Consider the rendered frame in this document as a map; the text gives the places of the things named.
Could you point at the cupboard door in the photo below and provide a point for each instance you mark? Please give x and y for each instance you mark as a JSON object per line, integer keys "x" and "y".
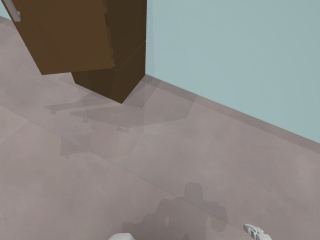
{"x": 64, "y": 36}

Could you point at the robot right hand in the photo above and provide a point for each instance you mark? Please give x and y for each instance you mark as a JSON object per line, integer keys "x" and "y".
{"x": 255, "y": 232}

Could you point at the handle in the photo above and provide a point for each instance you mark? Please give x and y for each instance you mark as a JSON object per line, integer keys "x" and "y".
{"x": 14, "y": 13}

